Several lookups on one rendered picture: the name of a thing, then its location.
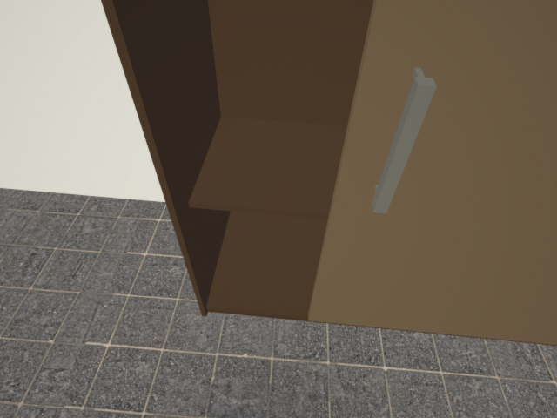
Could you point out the wardrobe door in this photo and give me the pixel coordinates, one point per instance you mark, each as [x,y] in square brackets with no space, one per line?
[468,245]

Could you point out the handle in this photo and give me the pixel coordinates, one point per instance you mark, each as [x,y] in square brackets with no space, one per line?
[418,101]

